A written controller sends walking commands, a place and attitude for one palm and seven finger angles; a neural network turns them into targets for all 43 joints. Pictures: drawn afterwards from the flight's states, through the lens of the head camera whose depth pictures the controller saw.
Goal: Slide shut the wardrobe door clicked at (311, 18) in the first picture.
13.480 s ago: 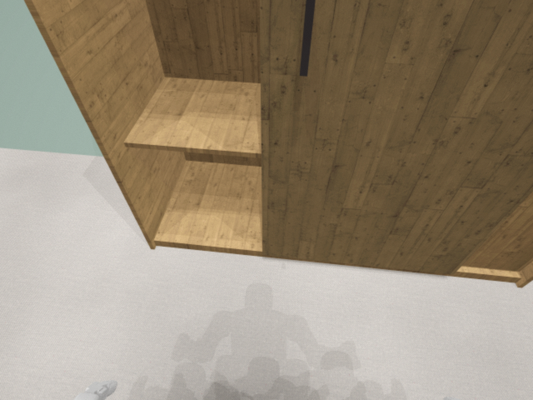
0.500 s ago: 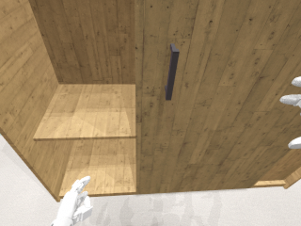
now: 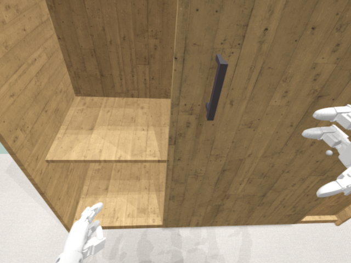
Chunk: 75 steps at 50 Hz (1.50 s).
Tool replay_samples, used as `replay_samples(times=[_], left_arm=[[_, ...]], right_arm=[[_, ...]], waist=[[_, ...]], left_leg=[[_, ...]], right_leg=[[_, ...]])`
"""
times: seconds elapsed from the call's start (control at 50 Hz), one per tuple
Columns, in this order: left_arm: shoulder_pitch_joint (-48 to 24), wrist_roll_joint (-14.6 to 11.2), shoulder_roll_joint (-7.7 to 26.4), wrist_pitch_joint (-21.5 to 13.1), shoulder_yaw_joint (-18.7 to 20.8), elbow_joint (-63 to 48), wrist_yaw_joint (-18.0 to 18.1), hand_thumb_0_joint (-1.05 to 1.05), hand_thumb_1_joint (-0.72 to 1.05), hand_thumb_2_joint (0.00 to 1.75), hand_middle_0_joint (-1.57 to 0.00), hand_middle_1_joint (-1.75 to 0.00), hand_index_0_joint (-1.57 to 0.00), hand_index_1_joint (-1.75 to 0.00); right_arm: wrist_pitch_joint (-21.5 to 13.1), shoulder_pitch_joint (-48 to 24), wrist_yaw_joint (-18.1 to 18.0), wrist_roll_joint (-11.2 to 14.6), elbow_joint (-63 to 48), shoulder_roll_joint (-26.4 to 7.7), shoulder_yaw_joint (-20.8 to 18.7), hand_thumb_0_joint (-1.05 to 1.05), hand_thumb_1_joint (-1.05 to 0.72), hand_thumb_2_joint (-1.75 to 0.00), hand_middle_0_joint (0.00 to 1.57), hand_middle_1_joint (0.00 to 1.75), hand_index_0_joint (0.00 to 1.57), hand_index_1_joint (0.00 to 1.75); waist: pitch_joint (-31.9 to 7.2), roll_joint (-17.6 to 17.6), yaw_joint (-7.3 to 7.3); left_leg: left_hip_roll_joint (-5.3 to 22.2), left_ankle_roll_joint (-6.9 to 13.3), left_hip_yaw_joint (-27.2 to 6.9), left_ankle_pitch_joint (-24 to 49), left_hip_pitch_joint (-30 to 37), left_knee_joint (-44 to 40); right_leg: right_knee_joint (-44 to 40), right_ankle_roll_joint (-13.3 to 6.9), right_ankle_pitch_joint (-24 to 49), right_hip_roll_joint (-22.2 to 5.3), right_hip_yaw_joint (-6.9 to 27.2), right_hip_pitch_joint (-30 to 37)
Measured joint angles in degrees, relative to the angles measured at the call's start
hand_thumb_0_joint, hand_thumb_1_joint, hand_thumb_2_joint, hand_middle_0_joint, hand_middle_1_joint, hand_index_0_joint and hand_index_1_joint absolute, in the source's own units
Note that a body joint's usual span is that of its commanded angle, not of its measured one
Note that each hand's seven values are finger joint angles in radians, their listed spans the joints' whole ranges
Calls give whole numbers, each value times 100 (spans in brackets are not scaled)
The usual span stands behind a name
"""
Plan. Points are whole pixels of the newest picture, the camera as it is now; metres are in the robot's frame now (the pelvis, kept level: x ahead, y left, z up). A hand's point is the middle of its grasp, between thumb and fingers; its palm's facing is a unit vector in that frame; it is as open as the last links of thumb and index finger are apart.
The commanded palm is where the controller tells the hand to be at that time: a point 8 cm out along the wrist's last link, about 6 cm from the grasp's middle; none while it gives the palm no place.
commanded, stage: move the hooked fingers beside the handle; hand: right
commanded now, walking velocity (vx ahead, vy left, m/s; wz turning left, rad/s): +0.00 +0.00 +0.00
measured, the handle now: (214, 89) +0.46 -0.07 +0.20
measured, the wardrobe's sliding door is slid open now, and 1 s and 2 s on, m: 0.48 0.48 0.48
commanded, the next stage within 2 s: none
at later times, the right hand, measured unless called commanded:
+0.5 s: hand (315, 115) +0.33 -0.24 +0.24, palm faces +0.05 +0.99 -0.10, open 13.9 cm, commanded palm +0.29 -0.28 +0.22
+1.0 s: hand (279, 123) +0.35 -0.20 +0.20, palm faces -0.06 +1.00 -0.07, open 14.0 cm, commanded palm +0.32 -0.24 +0.21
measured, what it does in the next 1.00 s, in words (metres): stands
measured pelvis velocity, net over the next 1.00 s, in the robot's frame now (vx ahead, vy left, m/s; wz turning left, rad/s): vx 0.02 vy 0.01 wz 0.01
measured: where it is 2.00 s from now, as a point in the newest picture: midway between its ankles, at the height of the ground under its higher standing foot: outside the picture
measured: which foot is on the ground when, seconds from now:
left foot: down 0.00-1.00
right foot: down 0.00-1.00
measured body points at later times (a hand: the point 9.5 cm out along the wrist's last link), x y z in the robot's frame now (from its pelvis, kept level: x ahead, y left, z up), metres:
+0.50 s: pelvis +0.02 +0.03 +0.00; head -0.01 +0.05 +0.45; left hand +0.21 +0.26 -0.08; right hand +0.32 -0.29 +0.25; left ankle -0.01 +0.08 -0.74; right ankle +0.04 -0.07 -0.74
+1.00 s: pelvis +0.02 +0.01 +0.00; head +0.01 +0.04 +0.45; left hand +0.22 +0.24 -0.08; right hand +0.35 -0.25 +0.20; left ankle -0.01 +0.08 -0.74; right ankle +0.04 -0.07 -0.74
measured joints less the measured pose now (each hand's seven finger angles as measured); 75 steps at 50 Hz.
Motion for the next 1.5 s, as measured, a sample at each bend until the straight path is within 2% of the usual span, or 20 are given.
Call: replay_samples(times=[0.08,0.16,0.22,0.26,0.34,0.42,0.46,0.5,0.56,0.62,0.7,0.76,0.84,0.94,1.02,1.1,1.18,1.28,1.42,1.5], left_arm=[[43,46,-128,-84,-12,69,-10,2,91,90,-20,-30,-20,-30],[-28,-21,-65,28,5,57,-43,1,90,90,-20,-30,-20,-30],[-49,-100,76,103,56,-27,-52,1,90,90,-20,-30,-20,-30],[-58,-129,154,121,91,-44,-39,1,90,90,-20,-30,-20,-30],[-51,-71,138,62,103,40,34,1,91,90,-20,-30,-20,-29],[-34,13,-50,19,55,127,32,2,91,90,-20,-30,-20,-29],[-28,6,-100,86,41,106,-8,2,91,90,-20,-30,-20,-29],[-17,-36,-72,192,36,27,-49,1,91,90,-20,-30,-20,-30],[9,-106,67,320,84,-116,-107,1,91,90,-20,-30,-20,-30],[54,-141,190,367,163,-167,-93,1,91,90,-20,-30,-20,-30],[82,-81,162,259,193,-38,8,2,91,90,-20,-30,-20,-29],[45,-23,42,173,162,66,49,2,91,90,-20,-30,-20,-29],[-79,-32,-54,228,103,41,36,2,91,90,-20,-30,-20,-29],[-130,-81,-34,360,85,-135,-32,1,91,90,-20,-30,-20,-29],[-116,-47,-54,356,75,-104,-44,1,91,90,-20,-30,-20,-29],[-120,25,-145,372,31,11,-49,1,91,90,-20,-30,-20,-29],[-134,40,-197,519,8,43,-75,1,91,90,-20,-30,-20,-30],[-79,9,-135,687,57,-19,-94,1,91,90,-20,-30,-20,-30],[-43,67,-91,684,115,117,-72,1,91,90,-20,-30,-20,-29],[-90,95,-156,775,93,196,-80,1,91,90,-20,-30,-20,-29]], right_arm=[[-354,-79,-133,187,-117,-59,-265,-1,50,-30,31,120,31,120],[-27,-587,-222,94,825,-347,-503,-1,50,-30,31,120,31,120],[309,-744,-170,-73,1331,-407,-304,-1,50,-30,31,120,31,120],[370,-712,-106,-140,1287,-265,-61,-1,50,-30,30,120,30,120],[-38,-574,-99,-117,612,195,319,-1,50,-30,30,120,30,120],[-465,-699,-265,18,471,202,125,-1,50,-30,31,120,31,120],[-347,-907,-364,13,827,10,-113,-1,50,-30,31,120,31,120],[-25,-1073,-417,-56,1272,-219,-281,-1,50,-30,31,120,31,120],[417,-1021,-358,-164,1638,-397,-287,-1,50,-30,31,120,31,120],[431,-704,-254,-200,1355,-180,-100,-1,50,-30,30,120,30,120],[-97,-421,-301,-55,469,378,204,-1,50,-30,30,120,30,120],[-361,-616,-477,-43,331,512,268,-1,50,-30,31,120,31,120],[-68,-1251,-772,-192,973,306,222,-1,50,-30,31,120,31,120],[408,-1445,-803,-322,1343,254,507,-1,50,-30,30,120,30,120],[187,-1275,-847,-252,944,660,829,-1,50,-30,30,120,30,120],[-68,-1365,-1132,-299,721,915,980,-1,50,-30,30,120,30,120],[103,-1705,-1431,-458,1004,855,966,-1,50,-30,31,120,31,120],[415,-1826,-1534,-540,1296,815,1072,-1,50,-30,30,120,30,120],[152,-1873,-1761,-568,1038,1266,1558,-1,50,-30,30,120,30,120],[140,-2196,-2013,-654,1316,1319,1610,-1,50,-30,31,120,31,120]], waist=[[-166,81,13],[-187,-7,23],[-108,-104,-3],[-24,-132,-21],[71,-52,-9],[-92,84,99],[-184,96,153],[-229,54,189],[-226,-57,199],[-168,-92,142],[-75,31,70],[-102,121,66],[-112,101,114],[-96,-22,143],[-50,0,119],[-45,96,116],[-72,130,159],[-64,72,205],[50,122,195],[23,156,246]], left_leg=[[-56,60,-9,-55,152,-46],[-86,101,39,-83,96,-4],[-86,109,74,-91,-63,78],[-83,114,93,-110,-136,139],[-93,148,92,-150,-69,147],[-146,191,13,-187,50,92],[-175,204,-28,-204,56,89],[-193,208,-57,-215,15,107],[-192,174,-79,-235,-128,186],[-171,142,-94,-277,-232,287],[-139,172,-60,-316,-127,288],[-136,170,-40,-320,-8,234],[-116,158,-23,-290,9,197],[-60,106,-33,-232,-122,188],[-15,73,-51,-234,-117,195],[1,57,-81,-236,-19,161],[3,47,-106,-200,35,90],[10,25,-116,-134,42,-2],[58,1,-104,-130,102,-19],[40,12,-145,-93,147,-90]], right_leg=[[20,65,-97,-50,7,128],[89,118,-124,-75,55,51],[138,132,-104,-76,82,-100],[182,134,-104,-73,96,-170],[188,148,-142,-80,101,-100],[151,194,-224,-136,39,37],[158,221,-264,-169,5,52],[175,237,-288,-190,-22,19],[232,231,-305,-196,-50,-108],[295,203,-330,-179,-71,-194],[303,174,-354,-138,-38,-106],[287,173,-368,-130,-13,-10],[243,168,-331,-109,3,5],[153,115,-228,-58,-16,-93],[104,72,-203,-15,-37,-62],[46,60,-202,-1,-63,53],[-32,56,-170,0,-83,116],[-109,32,-116,8,-90,117],[-199,13,-65,56,-78,203],[-286,25,-35,36,-111,270]])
